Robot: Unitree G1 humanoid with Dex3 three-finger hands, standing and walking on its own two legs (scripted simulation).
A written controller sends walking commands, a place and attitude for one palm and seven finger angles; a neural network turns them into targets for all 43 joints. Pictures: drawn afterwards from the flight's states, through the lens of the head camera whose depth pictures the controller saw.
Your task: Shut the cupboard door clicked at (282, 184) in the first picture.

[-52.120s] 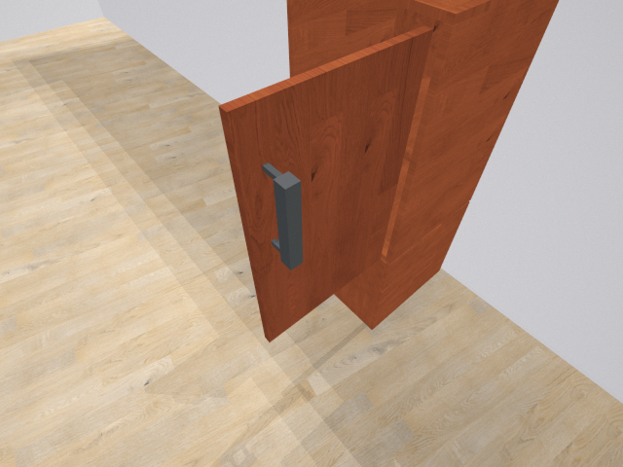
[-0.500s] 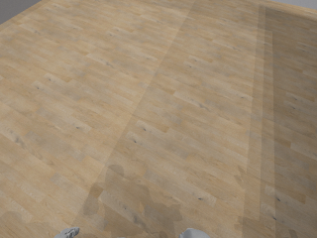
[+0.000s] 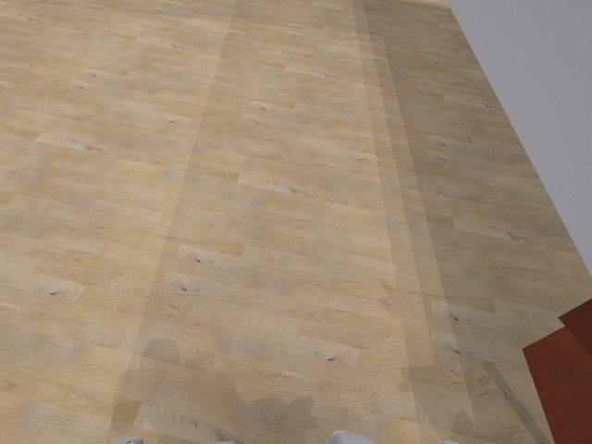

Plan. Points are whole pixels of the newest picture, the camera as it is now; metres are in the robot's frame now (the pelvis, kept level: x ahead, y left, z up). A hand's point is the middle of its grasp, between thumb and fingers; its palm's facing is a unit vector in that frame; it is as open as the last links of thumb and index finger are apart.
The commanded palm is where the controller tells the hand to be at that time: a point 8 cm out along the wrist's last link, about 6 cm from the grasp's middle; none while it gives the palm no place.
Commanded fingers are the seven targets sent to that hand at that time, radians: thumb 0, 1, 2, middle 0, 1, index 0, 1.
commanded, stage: turn to face it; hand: left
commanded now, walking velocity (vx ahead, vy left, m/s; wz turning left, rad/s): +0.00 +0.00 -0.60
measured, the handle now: out of the picture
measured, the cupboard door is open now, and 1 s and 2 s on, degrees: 26 26 26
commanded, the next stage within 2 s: take the last steps up to it in 1.68 s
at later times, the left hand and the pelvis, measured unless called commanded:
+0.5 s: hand (204, 423) +0.16 +0.14 -0.15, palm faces -0.28 -0.93 -0.24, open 7.4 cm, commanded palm none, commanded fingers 0.00 0.90 0.90 -0.20 -0.30 -0.20 -0.30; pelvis +0.02 -0.03 +0.00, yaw -16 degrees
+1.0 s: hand (256, 359) +0.26 +0.08 -0.15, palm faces -0.56 -0.78 -0.27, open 7.4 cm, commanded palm none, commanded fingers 0.00 0.90 0.90 -0.20 -0.30 -0.20 -0.30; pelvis +0.04 -0.03 -0.01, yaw -35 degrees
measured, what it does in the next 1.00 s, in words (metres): steps on the spot, turning right: right foot, then left foot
